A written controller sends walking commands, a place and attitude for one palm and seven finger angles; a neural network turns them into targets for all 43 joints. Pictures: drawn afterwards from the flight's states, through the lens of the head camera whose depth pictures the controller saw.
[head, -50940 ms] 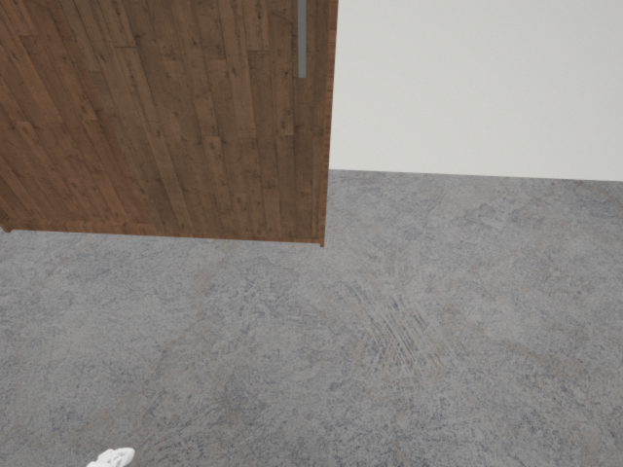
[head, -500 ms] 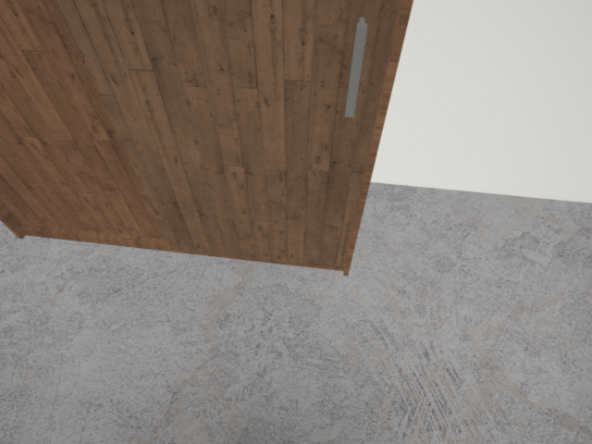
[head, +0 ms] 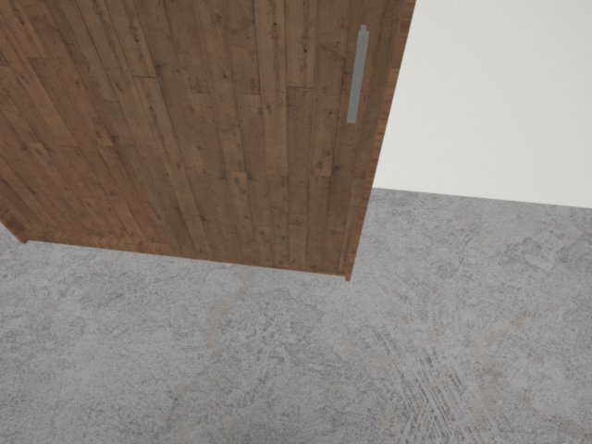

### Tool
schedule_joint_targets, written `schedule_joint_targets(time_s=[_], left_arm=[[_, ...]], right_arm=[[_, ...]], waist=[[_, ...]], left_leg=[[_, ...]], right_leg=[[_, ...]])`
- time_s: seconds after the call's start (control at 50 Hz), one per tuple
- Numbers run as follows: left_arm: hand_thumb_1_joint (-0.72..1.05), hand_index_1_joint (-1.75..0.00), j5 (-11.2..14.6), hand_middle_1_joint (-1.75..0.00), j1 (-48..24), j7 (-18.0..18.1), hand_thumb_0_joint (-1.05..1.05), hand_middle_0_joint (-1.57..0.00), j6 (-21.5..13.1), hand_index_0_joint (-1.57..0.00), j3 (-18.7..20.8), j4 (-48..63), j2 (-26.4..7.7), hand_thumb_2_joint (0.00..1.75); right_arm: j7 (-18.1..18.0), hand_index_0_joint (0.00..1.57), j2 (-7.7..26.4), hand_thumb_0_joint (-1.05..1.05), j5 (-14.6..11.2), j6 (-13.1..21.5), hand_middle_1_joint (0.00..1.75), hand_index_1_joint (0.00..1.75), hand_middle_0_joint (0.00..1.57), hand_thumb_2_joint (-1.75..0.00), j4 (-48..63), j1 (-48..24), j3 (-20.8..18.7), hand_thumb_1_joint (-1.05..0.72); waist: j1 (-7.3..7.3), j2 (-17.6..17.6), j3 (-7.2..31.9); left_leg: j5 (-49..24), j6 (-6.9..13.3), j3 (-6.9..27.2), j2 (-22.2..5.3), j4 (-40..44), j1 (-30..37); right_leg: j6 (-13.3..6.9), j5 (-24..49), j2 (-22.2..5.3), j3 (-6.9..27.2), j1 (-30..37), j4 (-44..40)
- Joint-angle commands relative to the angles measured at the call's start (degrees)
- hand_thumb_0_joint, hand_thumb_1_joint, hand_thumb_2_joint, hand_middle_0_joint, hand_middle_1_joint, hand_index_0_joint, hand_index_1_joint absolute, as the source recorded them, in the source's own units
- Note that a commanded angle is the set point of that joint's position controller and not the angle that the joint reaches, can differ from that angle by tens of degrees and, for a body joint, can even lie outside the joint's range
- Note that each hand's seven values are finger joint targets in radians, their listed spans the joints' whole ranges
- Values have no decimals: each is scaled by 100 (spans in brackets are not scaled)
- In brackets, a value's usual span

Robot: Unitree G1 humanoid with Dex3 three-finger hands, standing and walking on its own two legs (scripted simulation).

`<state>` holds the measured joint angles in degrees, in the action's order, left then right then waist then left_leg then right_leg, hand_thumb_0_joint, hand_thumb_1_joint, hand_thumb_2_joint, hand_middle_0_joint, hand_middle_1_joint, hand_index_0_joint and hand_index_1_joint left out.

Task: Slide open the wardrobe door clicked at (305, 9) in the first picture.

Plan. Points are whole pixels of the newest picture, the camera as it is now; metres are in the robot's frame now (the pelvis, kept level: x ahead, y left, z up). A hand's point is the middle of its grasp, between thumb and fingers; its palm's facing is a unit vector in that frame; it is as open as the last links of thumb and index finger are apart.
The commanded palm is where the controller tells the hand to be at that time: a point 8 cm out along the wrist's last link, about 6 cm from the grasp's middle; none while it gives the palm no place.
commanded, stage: take the last steps up to it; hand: right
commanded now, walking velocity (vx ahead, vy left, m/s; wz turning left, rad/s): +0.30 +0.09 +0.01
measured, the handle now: (357, 76) +0.79 -0.06 +0.09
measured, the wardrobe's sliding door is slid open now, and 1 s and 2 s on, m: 0.00 0.00 0.00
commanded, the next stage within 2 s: come to a stop and stand still in 0.84 s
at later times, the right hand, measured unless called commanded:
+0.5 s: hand out of the picture +0.03 -0.16 -0.19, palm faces +0.02 +0.99 -0.10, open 7.4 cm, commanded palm none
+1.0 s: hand (409, 348) +0.33 -0.18 -0.20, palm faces -0.01 +0.99 -0.17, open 7.4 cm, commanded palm none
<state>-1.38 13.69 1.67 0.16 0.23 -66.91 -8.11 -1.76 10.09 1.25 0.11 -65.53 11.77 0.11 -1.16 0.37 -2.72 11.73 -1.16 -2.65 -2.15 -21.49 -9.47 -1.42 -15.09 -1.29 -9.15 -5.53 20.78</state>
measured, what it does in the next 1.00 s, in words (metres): walks ahead: right foot, then left foot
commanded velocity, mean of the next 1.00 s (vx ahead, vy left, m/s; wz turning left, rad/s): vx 0.20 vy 0.08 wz -0.01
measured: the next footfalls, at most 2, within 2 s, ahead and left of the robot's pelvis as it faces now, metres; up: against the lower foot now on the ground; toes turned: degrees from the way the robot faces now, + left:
right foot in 0.50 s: +0.24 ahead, -0.13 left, +0.00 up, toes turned -6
left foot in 0.80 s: +0.29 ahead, +0.16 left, +0.00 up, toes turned +1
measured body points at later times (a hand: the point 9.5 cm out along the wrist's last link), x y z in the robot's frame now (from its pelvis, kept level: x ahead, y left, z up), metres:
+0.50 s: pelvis +0.12 -0.01 -0.02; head +0.16 -0.03 +0.43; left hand +0.16 +0.24 -0.16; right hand +0.03 -0.21 -0.18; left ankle +0.01 +0.12 -0.74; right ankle +0.20 -0.12 -0.75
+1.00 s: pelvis +0.29 +0.00 -0.02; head +0.32 -0.02 +0.43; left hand +0.32 +0.25 -0.16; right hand +0.33 -0.24 -0.18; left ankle +0.25 +0.15 -0.74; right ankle +0.28 -0.11 -0.75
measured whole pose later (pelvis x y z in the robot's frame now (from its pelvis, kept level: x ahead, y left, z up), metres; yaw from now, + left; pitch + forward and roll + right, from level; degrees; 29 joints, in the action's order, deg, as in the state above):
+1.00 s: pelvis +0.29 +0.00 -0.02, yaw +0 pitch +1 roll +2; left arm -2.2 12.8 0.0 -2.1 2.5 -58.5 -11.5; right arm -0.1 10.9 1.4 0.1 -58.8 13.3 -2.7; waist -1.9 0.8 -3.2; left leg 22.0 -1.0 -1.2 -2.1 -37.3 -15.3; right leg -1.1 -17.5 -3.6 -4.9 -17.2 35.6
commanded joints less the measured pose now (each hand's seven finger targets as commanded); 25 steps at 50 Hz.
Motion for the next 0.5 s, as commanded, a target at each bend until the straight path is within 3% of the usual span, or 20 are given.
schedule_joint_targets(time_s=[0.0, 0.04, 0.06, 0.08, 0.12, 0.14, 0.16, 0.18, 0.2, 0.22, 0.24, 0.26, 0.3, 0.32, 0.34, 0.38, 0.42, 0.44, 0.46, 0.48], left_arm=[[90, -30, -46, -30, 570, 12, 0, -20, 6, -20, 177, 51, -755, 90], [90, -30, -66, -30, 730, -7, 0, -20, 46, -20, 272, 100, -986, 90], [90, -30, -77, -30, 756, -13, 0, -20, 53, -20, 308, 115, -1041, 90], [90, -30, -95, -30, 789, -22, 0, -20, 36, -20, 312, 142, -1045, 90], [90, -30, -99, -30, 688, -26, 0, -20, 4, -20, 302, 224, -998, 90], [90, -30, -76, -30, 637, -25, 0, -20, -21, -20, 290, 280, -916, 90], [90, -30, -35, -30, 457, -17, 0, -20, -53, -20, 265, 387, -740, 90], [90, -30, 9, -30, 294, -47, 0, -20, -89, -20, 194, 560, -417, 90], [90, -30, -1, -30, -92, -56, 0, -20, -63, -20, 269, 628, -658, 90], [90, -30, -16, -30, -193, -74, 0, -20, -48, -20, 341, 655, -672, 90], [90, -30, -22, -30, -249, -92, 0, -20, -52, -20, 346, 708, -624, 90], [90, -30, -33, -30, -256, -102, 0, -20, -69, -20, 323, 727, -532, 90], [90, -30, -22, -30, -254, -145, 0, -20, -65, -20, 311, 769, -414, 90], [90, -30, -10, -30, -254, -175, 0, -20, -62, -20, 299, 803, -365, 90], [90, -30, 6, -30, -235, -210, 0, -20, -80, -20, 291, 842, -321, 90], [90, -30, 15, -30, -267, -236, 0, -20, -118, -20, 287, 926, -360, 90], [90, -30, -1, -30, 172, -198, 0, -20, -185, -20, 299, 784, -447, 90], [90, -30, -10, -30, 871, -174, 0, -20, -252, -20, 351, 578, -625, 90], [90, -30, -55, -30, 1466, -101, 0, -20, -287, -20, 441, 381, -1078, 90], [90, -30, -121, -30, 1942, -32, 0, -20, -296, -20, 553, 337, -1616, 90]], right_arm=[[19, 20, 522, 0, 25, 12, 30, 30, 20, -90, 204, 261, -118, -90], [93, 20, 479, 0, 70, -9, 30, 30, 20, -90, 340, 240, -153, -90], [121, 20, 468, 0, 93, -32, 30, 30, 20, -90, 416, 153, -177, -90], [149, 20, 405, 0, 101, -27, 30, 30, 20, -90, 497, 104, -186, -90], [194, 20, 311, 0, 90, 21, 30, 30, 20, -90, 477, 356, -212, -90], [196, 20, 365, 0, 79, 82, 30, 30, 20, -90, 357, 690, -241, -90], [149, 20, 572, 0, 74, 136, 30, 30, 20, -90, 211, 1128, -304, -90], [74, 20, 981, 0, 59, 152, 30, 30, 20, -90, 33, 1729, -416, -90], [21, 20, 1003, 0, 20, 148, 30, 30, 20, -90, -45, 1926, -409, -90], [-13, 20, 803, 0, 31, 152, 30, 30, 20, -90, -2, 1722, -378, -90], [-40, 20, 636, 0, 38, 153, 30, 30, 20, -90, 70, 1609, -366, -90], [-60, 20, 602, 0, 57, 174, 30, 30, 20, -90, 140, 1472, -370, -90], [-44, 20, 622, 0, 58, 275, 30, 30, 20, -90, 230, 1283, -375, -90], [-25, 20, 683, 0, 56, 297, 30, 30, 20, -90, 242, 1228, -382, -90], [-7, 20, 715, 0, 64, 315, 30, 30, 20, -90, 236, 1178, -389, -90], [36, 20, 772, 0, 72, 303, 30, 30, 20, -90, 238, 1061, -403, -90], [88, 20, 798, 0, 35, 268, 30, 30, 20, -90, 233, 935, -425, -90], [112, 20, 758, 0, 17, 261, 30, 30, 20, -90, 248, 856, -426, -90], [153, 20, 519, 0, 5, 224, 30, 30, 20, -90, 359, 964, -387, -90], [175, 20, 268, 0, -15, 173, 30, 30, 20, -90, 618, 956, -314, -90]], waist=[[-40, -337, -92], [-79, -791, -441], [-95, -954, -764], [-84, -886, -900], [75, -534, -851], [209, -46, -574], [377, 748, -512], [547, 1955, -321], [667, 1682, -500], [520, 1355, -688], [425, 912, -769], [303, 525, -629], [129, 118, -375], [82, 134, -309], [41, 437, -201], [-10, 467, -315], [-229, 336, -268], [-512, 93, 106], [-617, -858, 407], [-683, -2178, 673]], left_leg=[[890, 311, 143, -173, -235, -549], [1332, 287, -169, 64, -951, -1203], [1369, 270, -307, 95, -1333, -1404], [1358, 282, -312, 50, -1425, -1442], [959, 316, -260, -9, -746, -813], [694, 378, -71, -68, -339, -118], [760, 596, 803, -592, 114, 675], [595, 1021, 2164, -1515, 775, 1566], [823, 1508, 2697, -1922, 1106, 1304], [867, 1571, 2443, -1731, 1116, 1087], [718, 1612, 2266, -1766, 1099, 1002], [267, 1631, 2029, -1721, 966, 1034], [-664, 1543, 1454, -1560, 899, 991], [-779, 1478, 1246, -1470, 876, 890], [-891, 1378, 990, -1339, 832, 917], [-851, 1221, 738, -1261, 698, 560], [-872, 968, 297, -973, 167, 89], [-944, 793, -15, -695, -796, -330], [-101, 518, -253, -237, -2167, -1206], [2306, 284, -451, 293, -3961, -2405]], right_leg=[[-199, -851, -862, 826, -19, -655], [-462, -2023, -1277, 1401, -88, -1080], [-602, -2300, -1521, 1630, -327, -1220], [-687, -2104, -1607, 1725, -382, -1198], [-576, -1473, -1426, 1382, -701, -757], [-436, -1111, -1127, 1043, -979, -219], [-224, -771, -586, 439, -1721, 738], [-38, -1243, 3, -97, -2781, 1969], [-62, -1989, -92, 334, -3088, 3212], [-97, -1681, -206, 695, -3307, 3804], [-95, -1514, -295, 741, -3441, 4060], [-47, -1333, -400, 795, -3456, 4104], [68, -983, -494, 769, -3197, 3729], [102, -804, -515, 705, -2997, 3404], [101, -610, -516, 595, -2818, 3032], [76, -353, -448, 423, -2284, 2269], [35, 243, -173, 9, -1104, 1335], [-25, 599, -111, 136, 22, 919], [-356, 412, -864, 1308, 951, 537], [-1021, -16, -2426, 3635, 1458, -419]])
